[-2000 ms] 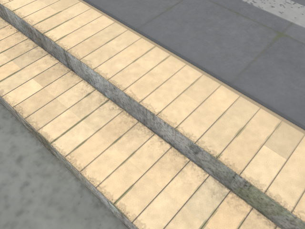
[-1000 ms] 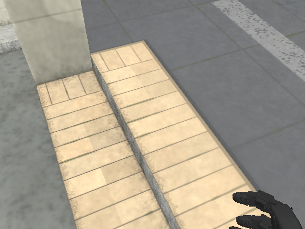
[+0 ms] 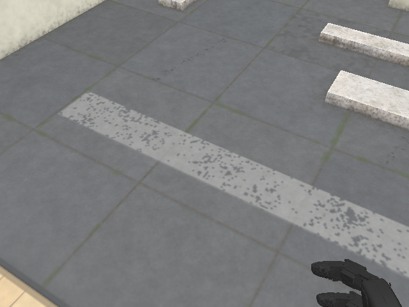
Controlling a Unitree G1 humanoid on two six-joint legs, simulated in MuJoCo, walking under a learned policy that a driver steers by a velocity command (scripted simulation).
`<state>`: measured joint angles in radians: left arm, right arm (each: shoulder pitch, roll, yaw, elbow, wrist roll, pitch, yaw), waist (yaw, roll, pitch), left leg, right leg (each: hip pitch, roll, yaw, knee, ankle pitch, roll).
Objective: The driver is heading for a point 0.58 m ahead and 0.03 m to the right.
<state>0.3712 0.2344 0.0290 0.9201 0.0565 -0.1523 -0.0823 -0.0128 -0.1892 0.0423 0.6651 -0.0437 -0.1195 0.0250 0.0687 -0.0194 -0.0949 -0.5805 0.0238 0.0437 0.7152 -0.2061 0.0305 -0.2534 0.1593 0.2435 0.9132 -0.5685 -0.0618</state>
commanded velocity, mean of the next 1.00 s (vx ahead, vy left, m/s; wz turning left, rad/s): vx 0.43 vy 0.00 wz -0.28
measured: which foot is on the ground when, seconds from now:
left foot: down 0.00-0.54, up 0.56-0.98, down 1.00-1.00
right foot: up 0.00-0.52, down 0.54-1.00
